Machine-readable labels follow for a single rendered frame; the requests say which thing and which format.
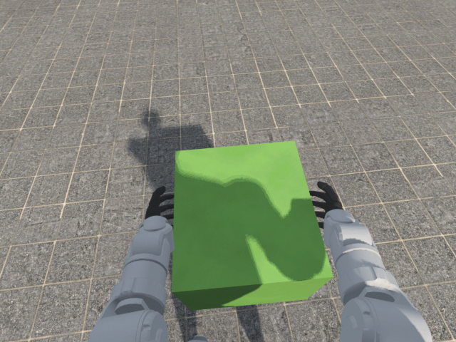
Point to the robot right upper arm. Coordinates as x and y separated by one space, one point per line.
373 320

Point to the carton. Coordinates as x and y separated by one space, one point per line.
245 229

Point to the robot right hand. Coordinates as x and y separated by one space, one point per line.
330 198

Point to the robot left upper arm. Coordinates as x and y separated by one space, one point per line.
139 326

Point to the robot right forearm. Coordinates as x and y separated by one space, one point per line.
356 258

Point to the robot left hand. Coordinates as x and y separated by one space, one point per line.
154 209

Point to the robot left forearm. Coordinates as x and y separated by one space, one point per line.
142 283

